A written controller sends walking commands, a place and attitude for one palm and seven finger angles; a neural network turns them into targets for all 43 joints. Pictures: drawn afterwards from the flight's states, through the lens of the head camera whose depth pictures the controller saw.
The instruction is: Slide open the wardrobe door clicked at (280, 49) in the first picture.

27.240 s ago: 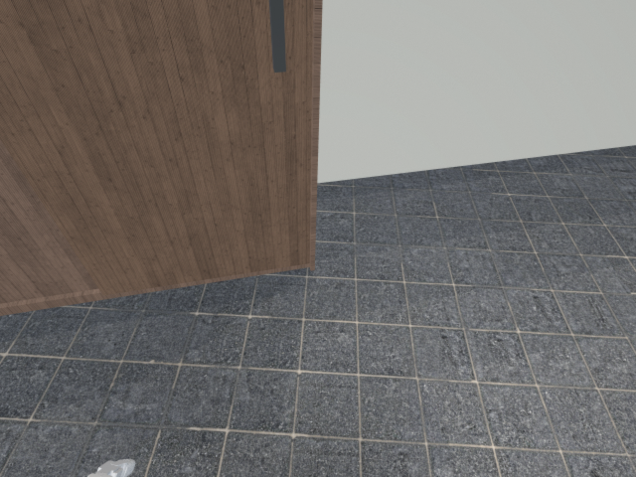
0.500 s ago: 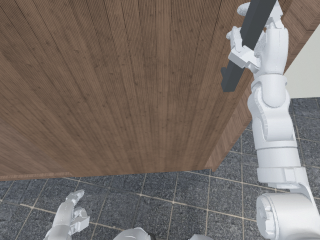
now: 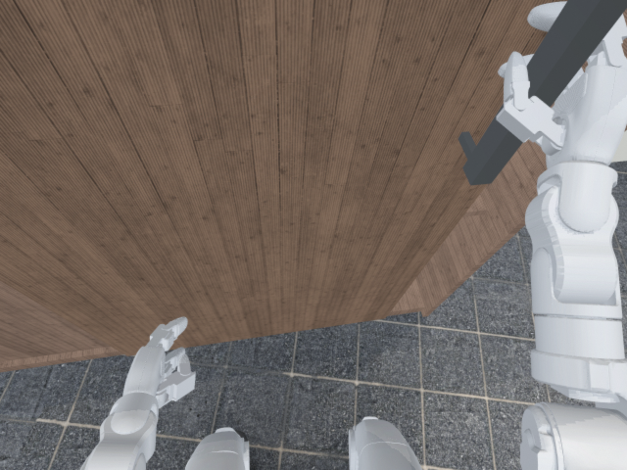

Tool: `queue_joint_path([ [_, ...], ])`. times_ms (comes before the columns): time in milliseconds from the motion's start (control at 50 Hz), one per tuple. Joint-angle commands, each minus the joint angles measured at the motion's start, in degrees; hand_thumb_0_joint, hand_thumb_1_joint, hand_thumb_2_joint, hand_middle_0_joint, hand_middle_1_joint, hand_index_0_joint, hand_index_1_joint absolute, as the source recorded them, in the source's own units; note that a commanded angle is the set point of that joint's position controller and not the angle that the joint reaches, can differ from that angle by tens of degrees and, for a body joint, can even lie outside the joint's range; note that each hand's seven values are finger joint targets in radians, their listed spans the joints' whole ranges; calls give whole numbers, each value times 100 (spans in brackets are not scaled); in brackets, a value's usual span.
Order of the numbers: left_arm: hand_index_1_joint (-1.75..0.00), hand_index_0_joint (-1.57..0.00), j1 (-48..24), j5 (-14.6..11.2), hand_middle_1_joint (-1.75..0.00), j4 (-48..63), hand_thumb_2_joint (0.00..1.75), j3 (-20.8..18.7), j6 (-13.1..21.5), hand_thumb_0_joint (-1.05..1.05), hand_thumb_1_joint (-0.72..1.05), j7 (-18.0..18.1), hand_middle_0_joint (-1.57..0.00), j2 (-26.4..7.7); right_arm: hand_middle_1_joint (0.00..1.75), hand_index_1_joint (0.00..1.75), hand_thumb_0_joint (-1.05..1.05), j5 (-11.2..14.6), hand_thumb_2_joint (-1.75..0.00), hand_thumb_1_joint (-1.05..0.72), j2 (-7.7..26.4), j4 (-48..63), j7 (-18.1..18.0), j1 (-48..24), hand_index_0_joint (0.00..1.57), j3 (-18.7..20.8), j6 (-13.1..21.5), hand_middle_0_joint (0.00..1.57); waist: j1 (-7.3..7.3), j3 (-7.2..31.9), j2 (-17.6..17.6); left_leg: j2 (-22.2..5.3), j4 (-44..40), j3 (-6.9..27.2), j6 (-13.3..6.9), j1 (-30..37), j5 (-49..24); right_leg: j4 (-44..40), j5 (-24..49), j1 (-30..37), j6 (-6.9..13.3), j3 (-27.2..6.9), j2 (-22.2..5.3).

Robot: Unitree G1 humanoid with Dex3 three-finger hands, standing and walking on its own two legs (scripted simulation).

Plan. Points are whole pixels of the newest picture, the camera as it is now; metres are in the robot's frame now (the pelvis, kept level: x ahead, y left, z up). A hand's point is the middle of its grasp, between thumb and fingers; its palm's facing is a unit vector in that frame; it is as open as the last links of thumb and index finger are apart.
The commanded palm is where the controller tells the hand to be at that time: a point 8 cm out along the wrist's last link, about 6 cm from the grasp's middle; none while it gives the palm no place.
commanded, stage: step sideways, sliding the door along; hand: right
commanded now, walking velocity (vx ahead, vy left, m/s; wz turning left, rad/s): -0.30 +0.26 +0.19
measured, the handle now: (537, 55) +0.45 -0.20 +0.25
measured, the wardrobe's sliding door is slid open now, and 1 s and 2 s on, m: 0.14 0.48 0.68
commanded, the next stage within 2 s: none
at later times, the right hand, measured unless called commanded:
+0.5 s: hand (315, 117) +0.39 +0.01 +0.23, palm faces +0.12 +0.99 -0.12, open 6.7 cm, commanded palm +0.35 +0.01 +0.23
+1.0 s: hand (118, 129) +0.36 +0.16 +0.23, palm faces -0.06 +1.00 -0.05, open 6.6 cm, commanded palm +0.34 +0.12 +0.22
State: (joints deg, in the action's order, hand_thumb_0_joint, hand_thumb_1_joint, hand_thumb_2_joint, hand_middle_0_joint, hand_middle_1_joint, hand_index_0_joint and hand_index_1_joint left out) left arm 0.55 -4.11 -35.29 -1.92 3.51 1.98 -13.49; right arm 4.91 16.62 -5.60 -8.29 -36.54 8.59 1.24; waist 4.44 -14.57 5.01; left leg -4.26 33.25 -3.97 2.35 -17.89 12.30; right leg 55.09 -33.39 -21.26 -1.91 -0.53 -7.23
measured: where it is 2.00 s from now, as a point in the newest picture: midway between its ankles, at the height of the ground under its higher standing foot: outside the picture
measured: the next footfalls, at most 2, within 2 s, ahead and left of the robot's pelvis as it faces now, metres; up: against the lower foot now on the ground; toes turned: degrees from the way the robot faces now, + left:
right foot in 0.08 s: +0.05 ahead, -0.11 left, +0.00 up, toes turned -9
left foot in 0.46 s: +0.07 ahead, +0.28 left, +0.00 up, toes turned +7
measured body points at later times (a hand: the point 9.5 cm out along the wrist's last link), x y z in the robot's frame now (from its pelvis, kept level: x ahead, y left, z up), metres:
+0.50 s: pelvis +0.00 +0.13 -0.01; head +0.06 +0.15 +0.44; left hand +0.23 +0.31 -0.09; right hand +0.37 -0.05 +0.23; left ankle +0.03 +0.28 -0.73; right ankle +0.00 -0.08 -0.71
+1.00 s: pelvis -0.07 +0.24 +0.02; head -0.01 +0.22 +0.46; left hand +0.04 +0.48 -0.09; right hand +0.36 +0.10 +0.23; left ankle -0.09 +0.44 -0.68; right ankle -0.01 +0.07 -0.72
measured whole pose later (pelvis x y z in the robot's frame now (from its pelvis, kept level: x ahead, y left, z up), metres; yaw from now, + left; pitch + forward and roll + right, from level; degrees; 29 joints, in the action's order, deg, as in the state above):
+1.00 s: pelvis -0.07 +0.24 +0.02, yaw +11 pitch -1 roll +6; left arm 9.7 -2.0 -37.4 -0.5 -0.8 0.2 -9.3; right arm 5.4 15.5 -9.2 -5.5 -33.8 4.8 4.5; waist 2.3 -8.1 2.7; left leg -2.1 41.5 -1.6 1.9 -19.3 21.5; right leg 30.4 -12.4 -15.2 -5.5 8.1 -17.9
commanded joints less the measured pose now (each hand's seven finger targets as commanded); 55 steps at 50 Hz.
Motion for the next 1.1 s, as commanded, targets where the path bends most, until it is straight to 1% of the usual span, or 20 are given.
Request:
queue_joint_path([
  [0, -30, -20, -158, 14, -30, 770, 90, -12, 186, 0, 90, 68, -20, -174, 140, 140, 0, -8, -90, -90, -387, 3115, 405, -2493, 45, -1427, 1104, 45, -670, 3666, -1964, -760, 625, 445, -775, 2631, -6115, -2542, 1900, 685, 11, 463, 110],
  [20, -30, -20, -170, 39, -30, 816, 90, -145, 113, 0, 90, 77, -20, -295, 140, 140, 0, 0, -90, -90, -428, 3201, 433, -2558, 45, -1528, 1151, 45, -760, 3818, -1594, -453, 1026, 182, -497, 1387, -4578, -2985, 4320, 2185, 139, 318, -332],
  [40, -30, -20, -269, 79, -30, 998, 90, -296, 112, 0, 90, 29, -20, -598, 140, 140, 0, 85, -90, -90, -586, 3416, 485, -2496, 45, -1671, 1159, 45, -705, 3844, 176, 205, 1989, 72, -121, -734, -603, -2984, 7737, 3858, 813, -1152, -1790],
  [60, -30, -20, -5, 78, -30, 1053, 90, -345, 43, 0, 90, -206, -20, -578, 140, 140, 0, -23, -90, -90, -974, 3116, 550, -2533, 45, -1883, 1125, 45, -568, 4263, 478, 229, 2886, 599, -214, -1144, 2248, -2483, 9243, 4188, 1354, -1600, -2485],
  [120, -30, -20, -133, 117, -30, 1020, 90, -354, 211, 0, 90, -430, -20, -611, 140, 140, 0, -168, -90, -90, -1163, 3195, 595, -3477, 45, -2063, 1089, 45, -680, 3614, 851, 30, 3495, 888, -212, -1602, 1795, -2619, 6993, 3472, 1262, -720, -2293],
  [240, -30, -20, -7, 212, -30, 1154, 90, -339, 251, 0, 90, -389, -20, -557, 140, 140, 0, -234, -90, -90, -1134, 2727, 648, -2636, 45, -2027, 778, 45, -579, 3162, 1224, 265, 2041, 233, -63, -1246, 940, -2704, 6971, 3551, 734, 457, -1700],
  [360, -30, -20, 14, 156, -30, 1157, 90, -233, 313, 0, 90, -298, -20, -407, 140, 140, 0, -148, -90, -90, -686, 2476, 548, -1925, 45, -1562, 883, 45, -642, 3099, 1398, 592, 325, -117, -56, 29, 529, -2456, 6371, 2954, 486, 649, -1578],
  [400, -30, -20, -102, 61, -30, 1155, 90, -139, 341, 0, 90, -293, -20, -260, 140, 140, 0, -155, -90, -90, -510, 2587, 529, -1804, 45, -1463, 926, 45, -513, 3260, 609, 475, -927, -77, -69, 956, -946, -1638, 4975, 2480, 238, 676, -1136],
  [440, -30, -20, -273, 10, -30, 1196, 90, -34, 343, 0, 90, -144, -20, 41, 140, 140, 0, -251, -90, -90, 98, 2625, 448, -1472, 45, -1168, 871, 45, -404, 3254, -2040, -826, -946, 1211, -610, 1957, -5690, -15, 152, 417, 214, 841, 180],
  [460, -30, -20, -535, 129, -30, 1183, 90, 71, 378, 0, 90, -84, -20, 81, 140, 140, 0, -261, -90, -90, 174, 2800, 415, -1197, 45, -1104, 829, 45, -164, 3184, -2276, -1339, -908, 1766, -831, 1717, -6720, 881, -859, -84, 271, 399, 581],
  [520, -30, -20, -317, 153, -30, 988, 90, -16, 327, 0, 90, -25, -20, -22, 140, 140, 0, -114, -90, -90, -16, 3609, 361, -1469, 45, -1091, 1011, 45, -362, 3410, -2919, -1263, -433, 1730, -1217, 2478, -6142, 1000, -526, -533, 6, -136, 316],
  [580, -30, -20, -274, 187, -30, 864, 90, 60, 4, 0, 90, 11, -20, -74, 140, 140, 0, -124, -90, -90, 450, 3197, 167, -1106, 45, -310, 1113, 45, -370, 3722, -2082, -900, -120, 1161, -1148, 3076, -6333, -1413, 254, -186, -56, 471, 438],
  [640, -30, -20, -150, 204, -30, 848, 90, -81, -221, 0, 90, 144, -20, -172, 140, 140, 0, -140, -90, -90, 646, 2974, 197, -1268, 45, -209, 1193, 45, -521, 4019, -1114, -655, 376, 936, -821, 1676, -4601, -3047, 2891, 1833, -4, 618, 66],
  [680, -30, -20, -47, 267, -30, 920, 90, -308, -149, 0, 90, 63, -20, -514, 140, 140, 0, -50, -90, -90, 79, 2892, 374, -1700, 45, -692, 1200, 45, -494, 4056, 1333, 426, 1947, 449, -75, -1474, 1420, -3177, 8361, 4207, 1193, -1716, -2552],
  [760, -30, -20, -177, 336, -30, 731, 90, -226, -26, 0, 90, -196, -20, -479, 140, 140, 0, -191, -90, -90, 319, 2323, 370, -2561, 45, -410, 1134, 45, -523, 3128, 1253, 151, 3156, 1161, -139, -1824, 1362, -3074, 6080, 3016, 1249, -1086, -2466],
  [840, -30, -20, 86, 310, -30, 631, 90, -313, -109, 0, 90, -167, -20, -647, 140, 140, 0, -155, -90, -90, 33, 1781, 464, -2439, 45, -690, 889, 45, -491, 3050, 821, 222, 2065, 437, -55, -1019, 672, -3126, 5345, 2444, 787, 125, -1822],
  [980, -30, -20, 193, 120, -30, 620, 90, -185, -74, 0, 90, -88, -20, -700, 140, 140, 0, -58, -90, -90, 500, 966, 433, -2579, 45, -337, 861, 45, -460, 3206, 1419, 624, -402, -400, -34, 721, 604, -2406, 4053, 1753, 519, 589, -1283],
  [1020, -30, -20, 251, -1, -30, 611, 90, -72, -55, 0, 90, -79, -20, -482, 140, 140, 0, -78, -90, -90, 808, 901, 399, -2704, 45, -208, 825, 45, -375, 3327, -124, 28, -1516, 120, -309, 1610, -381, -1043, 2621, 847, 262, 866, -515],
  [1060, -30, -20, -158, 64, -30, 733, 90, -24, -68, 0, 90, 46, -20, -300, 140, 140, 0, -117, -90, -90, 1261, 876, 267, -2729, 45, -4, 721, 45, -118, 3031, -2416, -1653, -1552, 1921, -1204, 1990, -2180, 1388, -730, -1334, 121, 539, 367],
  [1080, -30, -20, -161, 99, -30, 587, 90, -3, -52, 0, 90, 104, -20, -316, 140, 140, 0, -165, -90, -90, 896, 1002, 218, -2996, 45, -280, 692, 45, -157, 3115, -1943, -1687, -1246, 1485, -1336, 1916, -2140, 1628, -551, -1311, 198, 218, 168],
])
